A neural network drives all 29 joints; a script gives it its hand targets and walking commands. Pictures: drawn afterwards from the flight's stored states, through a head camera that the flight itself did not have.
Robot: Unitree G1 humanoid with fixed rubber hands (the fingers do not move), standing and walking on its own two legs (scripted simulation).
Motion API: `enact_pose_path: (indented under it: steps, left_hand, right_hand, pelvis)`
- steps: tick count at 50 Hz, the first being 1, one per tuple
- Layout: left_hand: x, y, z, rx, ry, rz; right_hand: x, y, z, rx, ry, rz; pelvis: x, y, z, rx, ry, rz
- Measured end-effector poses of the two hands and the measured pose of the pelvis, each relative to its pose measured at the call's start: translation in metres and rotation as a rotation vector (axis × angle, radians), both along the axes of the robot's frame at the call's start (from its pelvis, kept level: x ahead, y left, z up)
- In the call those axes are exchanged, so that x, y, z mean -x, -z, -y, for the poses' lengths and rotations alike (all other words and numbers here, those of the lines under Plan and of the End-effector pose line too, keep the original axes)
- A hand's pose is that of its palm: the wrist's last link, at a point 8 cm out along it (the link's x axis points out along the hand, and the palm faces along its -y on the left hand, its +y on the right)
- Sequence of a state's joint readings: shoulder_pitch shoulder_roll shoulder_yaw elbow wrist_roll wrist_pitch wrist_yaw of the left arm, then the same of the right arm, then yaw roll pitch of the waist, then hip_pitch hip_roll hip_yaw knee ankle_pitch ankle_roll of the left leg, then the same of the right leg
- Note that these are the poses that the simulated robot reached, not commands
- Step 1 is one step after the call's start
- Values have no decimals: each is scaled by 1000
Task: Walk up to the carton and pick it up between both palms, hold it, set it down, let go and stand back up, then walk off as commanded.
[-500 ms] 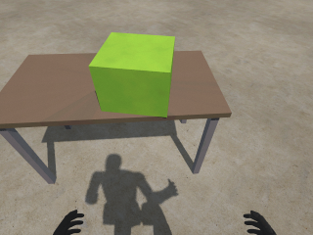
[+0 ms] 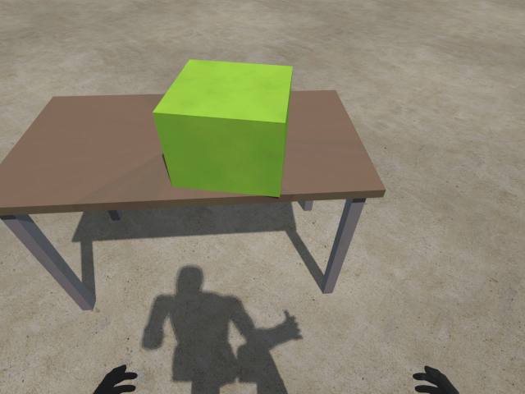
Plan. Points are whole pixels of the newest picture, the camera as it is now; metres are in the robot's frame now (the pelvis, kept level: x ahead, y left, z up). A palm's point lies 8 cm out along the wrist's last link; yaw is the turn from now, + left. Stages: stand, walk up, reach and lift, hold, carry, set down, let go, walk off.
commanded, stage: stand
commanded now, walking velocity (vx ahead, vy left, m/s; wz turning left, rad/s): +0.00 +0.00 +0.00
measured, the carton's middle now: (233, 125) +0.78 +0.10 +0.00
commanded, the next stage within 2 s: walk up in 0.86 s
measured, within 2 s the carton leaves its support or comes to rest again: neither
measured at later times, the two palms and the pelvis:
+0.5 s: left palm out of the picture +0.10 +0.26 -0.10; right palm out of the picture +0.10 -0.29 -0.09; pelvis -0.01 +0.00 +0.01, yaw +0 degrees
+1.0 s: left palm out of the picture +0.09 +0.27 -0.10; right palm out of the picture +0.09 -0.29 -0.09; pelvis -0.01 +0.00 +0.01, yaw +0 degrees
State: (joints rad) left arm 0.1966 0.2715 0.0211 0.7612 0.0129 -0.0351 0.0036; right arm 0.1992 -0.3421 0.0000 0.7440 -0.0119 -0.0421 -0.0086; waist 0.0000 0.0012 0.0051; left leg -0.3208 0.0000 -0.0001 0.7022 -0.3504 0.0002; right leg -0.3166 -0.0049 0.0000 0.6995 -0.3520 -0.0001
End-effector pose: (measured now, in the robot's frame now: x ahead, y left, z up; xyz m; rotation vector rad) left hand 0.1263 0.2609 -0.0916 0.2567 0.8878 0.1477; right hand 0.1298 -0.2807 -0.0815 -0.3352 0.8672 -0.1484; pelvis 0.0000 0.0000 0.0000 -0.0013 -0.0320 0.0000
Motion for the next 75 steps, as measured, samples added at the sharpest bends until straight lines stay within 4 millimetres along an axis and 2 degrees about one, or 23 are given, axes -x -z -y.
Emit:
enact_pose_path:
  steps: [22, 55, 58, 63, 67, 69, 71, 75]
  left_hand:
    - [22, 4, -2, -1, -18, -54]
    - [41, 4, -7, 4, -39, -138]
    - [41, -1, -21, -14, -42, -129]
    - [40, -12, -69, -76, -78, -123]
    - [25, -12, -112, -100, -86, -114]
    - [12, -3, -130, -107, -73, -109]
    - [1, 0, -138, -97, -67, -114]
    - [-12, -7, -148, -83, -65, -139]
  right_hand:
    - [24, 6, 6, 0, 24, -61]
    - [44, 5, 9, -3, 50, -151]
    - [39, -1, 12, 1, 31, -153]
    - [21, -12, 11, 43, -12, -160]
    - [3, -17, -6, 74, -30, -156]
    - [0, -11, -16, 99, -26, -161]
    - [5, -8, -28, 103, -12, -189]
    - [6, -17, -41, 107, 2, -246]
  pelvis:
    - [8, -4, 1, -2, 0, 11]
    - [7, -16, -1, 0, 0, 16]
    - [3, -17, -4, 2, 0, 19]
    - [-7, -18, -24, 2, -18, 24]
    - [-22, -14, -50, 21, -26, 30]
    - [-28, -4, -65, 34, -24, 25]
    - [-34, -3, -74, 30, -24, 25]
    - [-50, -16, -85, 37, -26, 0]
